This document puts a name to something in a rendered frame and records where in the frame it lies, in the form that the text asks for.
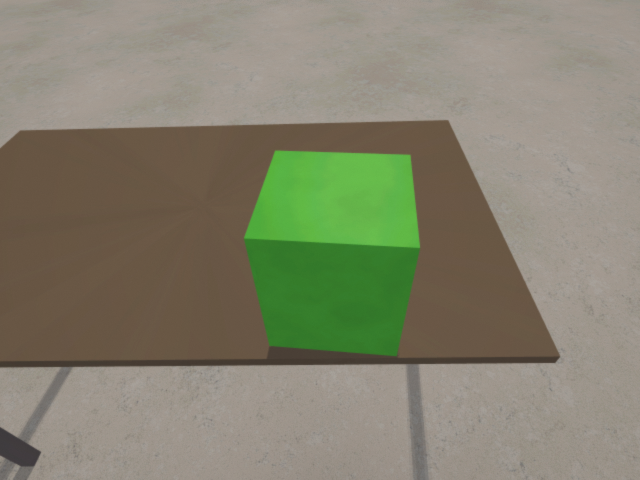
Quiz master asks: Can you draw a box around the carton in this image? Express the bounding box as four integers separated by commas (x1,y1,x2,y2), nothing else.
244,151,420,356

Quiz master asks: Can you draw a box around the table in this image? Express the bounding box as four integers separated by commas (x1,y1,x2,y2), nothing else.
0,120,560,467

